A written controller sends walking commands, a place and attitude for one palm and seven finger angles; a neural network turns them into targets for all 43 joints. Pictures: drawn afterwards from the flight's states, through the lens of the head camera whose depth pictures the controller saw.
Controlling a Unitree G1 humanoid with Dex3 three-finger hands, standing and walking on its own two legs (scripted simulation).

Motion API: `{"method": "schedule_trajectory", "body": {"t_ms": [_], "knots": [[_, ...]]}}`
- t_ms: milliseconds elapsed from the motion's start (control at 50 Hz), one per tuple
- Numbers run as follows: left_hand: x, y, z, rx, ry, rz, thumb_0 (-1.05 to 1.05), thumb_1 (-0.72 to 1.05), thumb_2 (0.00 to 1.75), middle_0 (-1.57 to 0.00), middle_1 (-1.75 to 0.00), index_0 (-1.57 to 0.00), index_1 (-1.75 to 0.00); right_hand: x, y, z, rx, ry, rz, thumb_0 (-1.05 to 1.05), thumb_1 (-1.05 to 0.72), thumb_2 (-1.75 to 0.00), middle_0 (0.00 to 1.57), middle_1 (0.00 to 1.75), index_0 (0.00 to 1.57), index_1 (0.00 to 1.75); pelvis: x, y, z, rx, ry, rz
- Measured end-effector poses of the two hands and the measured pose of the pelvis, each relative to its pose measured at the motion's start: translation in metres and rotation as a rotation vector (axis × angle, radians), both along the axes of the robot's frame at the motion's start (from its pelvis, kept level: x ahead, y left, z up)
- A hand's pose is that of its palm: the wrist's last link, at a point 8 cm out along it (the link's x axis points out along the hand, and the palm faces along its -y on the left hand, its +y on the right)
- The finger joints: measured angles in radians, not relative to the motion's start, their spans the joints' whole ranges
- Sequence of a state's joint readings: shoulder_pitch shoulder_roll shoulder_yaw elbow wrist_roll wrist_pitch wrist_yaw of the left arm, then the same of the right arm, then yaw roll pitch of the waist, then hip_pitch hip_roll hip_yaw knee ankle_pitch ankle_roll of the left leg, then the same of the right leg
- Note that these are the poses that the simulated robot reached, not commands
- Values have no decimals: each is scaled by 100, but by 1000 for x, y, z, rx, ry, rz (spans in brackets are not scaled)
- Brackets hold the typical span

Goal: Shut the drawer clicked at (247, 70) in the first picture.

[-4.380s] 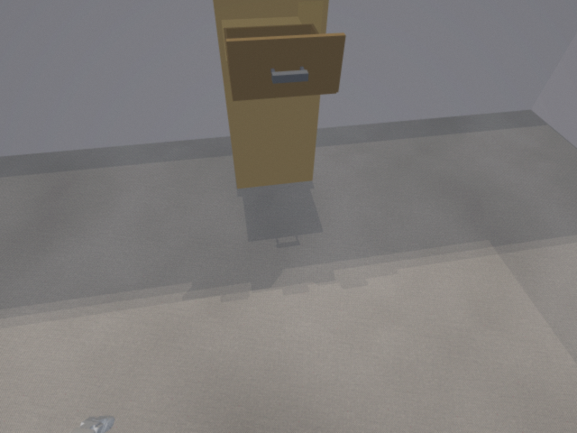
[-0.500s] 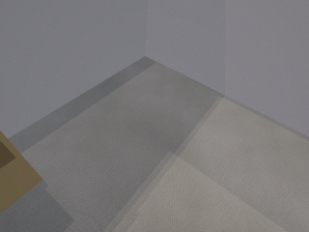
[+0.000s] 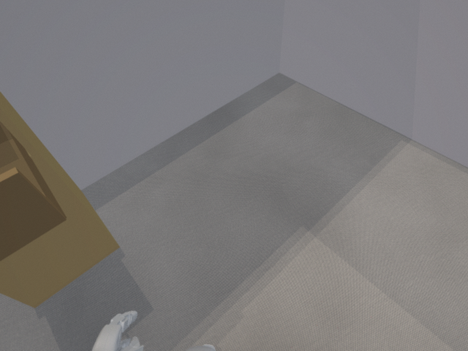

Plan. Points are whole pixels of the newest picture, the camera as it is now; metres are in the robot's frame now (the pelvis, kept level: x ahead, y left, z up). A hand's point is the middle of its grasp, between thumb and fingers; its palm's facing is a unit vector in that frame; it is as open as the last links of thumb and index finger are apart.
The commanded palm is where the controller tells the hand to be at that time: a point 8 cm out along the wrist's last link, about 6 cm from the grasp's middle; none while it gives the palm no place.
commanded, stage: turn to face it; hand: left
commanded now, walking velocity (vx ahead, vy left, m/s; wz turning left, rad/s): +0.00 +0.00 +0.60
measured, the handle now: out of the picture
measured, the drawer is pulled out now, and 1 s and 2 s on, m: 0.30 0.30 0.30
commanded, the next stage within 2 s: take the last steps up to it in 1.00 s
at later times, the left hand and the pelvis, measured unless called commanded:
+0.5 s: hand out of the picture -0.09 +0.25 -0.18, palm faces +0.39 -0.88 -0.28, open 7.4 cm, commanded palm none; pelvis -0.01 +0.03 -0.01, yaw +20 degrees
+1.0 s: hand out of the picture -0.01 +0.22 -0.13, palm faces +0.55 -0.79 -0.28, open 7.4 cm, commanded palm none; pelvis +0.00 -0.01 +0.00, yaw +35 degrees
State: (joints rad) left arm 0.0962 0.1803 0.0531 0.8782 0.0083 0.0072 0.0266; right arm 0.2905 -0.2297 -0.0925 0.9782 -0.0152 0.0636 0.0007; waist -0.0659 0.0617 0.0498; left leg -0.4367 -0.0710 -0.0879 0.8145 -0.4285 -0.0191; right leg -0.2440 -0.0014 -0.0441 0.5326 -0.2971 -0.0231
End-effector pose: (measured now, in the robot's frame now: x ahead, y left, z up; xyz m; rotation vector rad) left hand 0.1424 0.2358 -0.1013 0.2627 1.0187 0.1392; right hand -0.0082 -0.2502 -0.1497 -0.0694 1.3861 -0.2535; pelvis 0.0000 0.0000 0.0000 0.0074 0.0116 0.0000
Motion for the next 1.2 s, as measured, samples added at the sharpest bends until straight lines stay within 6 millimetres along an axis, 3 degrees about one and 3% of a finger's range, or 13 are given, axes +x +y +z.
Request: {"method": "schedule_trajectory", "body": {"t_ms": [120, 240, 320, 420, 460, 540, 680, 820, 900, 1060, 1200], "knots": [[-41, -1, 8, 12, 26, 97, 0, 91, 90, -20, -30, -20, -30, 51, -20, 6, 2, -64, 120, 1, -91, -90, 19, 29, 20, 29, -1, -11, 7, 30, -21, 93], [-106, 6, -3, -10, 116, 224, 0, 90, 90, -20, -30, -20, -30, 110, -15, 14, -18, -112, 267, 1, -91, -90, 19, 29, 19, 29, -4, -9, 7, 41, -22, 177], [-160, 16, -16, -31, 212, 322, 0, 90, 90, -20, -30, -21, -30, 155, 6, 22, -36, -166, 376, 1, -91, -90, 19, 29, 19, 29, -6, 0, 4, 33, -14, 229], [-225, 39, -40, -64, 316, 452, 0, 90, 90, -20, -30, -21, -30, 207, 52, 31, -66, -270, 527, 1, -91, -90, 19, 29, 19, 29, -8, 21, -9, 1, -2, 299], [-244, 49, -48, -71, 351, 493, 0, 90, 90, -20, -30, -20, -30, 219, 70, 35, -72, -310, 570, 1, -91, -90, 19, 29, 19, 29, -11, 27, -13, 6, -5, 322], [-252, 61, -44, -74, 346, 553, 0, 91, 90, -20, -30, -20, -30, 221, 92, 45, -74, -322, 622, 0, -91, -90, 20, 29, 20, 29, -13, 35, -5, -14, -16, 367], [-223, 70, -26, -66, 203, 576, 0, 91, 90, -19, -30, -20, -30, 205, 107, 42, -27, -265, 654, 1, -90, -90, 20, 29, 20, 30, -12, 36, 4, -20, -21, 441], [-181, 58, -13, -33, 83, 574, 0, 91, 90, -20, -30, -20, -30, 188, 90, 19, 23, -186, 645, 1, -90, -90, 20, 29, 20, 30, -4, 18, 1, -3, -21, 506], [-169, 40, -8, 2, 25, 574, 0, 91, 90, -20, -30, -20, -30, 186, 70, -1, 45, -146, 640, 1, -90, -90, 20, 29, 20, 30, 2, 3, -8, 7, -24, 547], [-200, 2, -2, -32, 63, 666, 0, 90, 90, -20, -30, -21, -30, 186, 53, 5, 28, -67, 697, 1, -91, -90, 20, 29, 20, 29, 2, -7, 4, 31, -36, 632], [-263, -22, -19, -105, 160, 767, 0, 90, 90, -20, -30, -21, -30, 192, 75, 16, 0, -69, 785, 1, -91, -90, 19, 29, 19, 29, -9, -2, 6, 25, -33, 672]]}}
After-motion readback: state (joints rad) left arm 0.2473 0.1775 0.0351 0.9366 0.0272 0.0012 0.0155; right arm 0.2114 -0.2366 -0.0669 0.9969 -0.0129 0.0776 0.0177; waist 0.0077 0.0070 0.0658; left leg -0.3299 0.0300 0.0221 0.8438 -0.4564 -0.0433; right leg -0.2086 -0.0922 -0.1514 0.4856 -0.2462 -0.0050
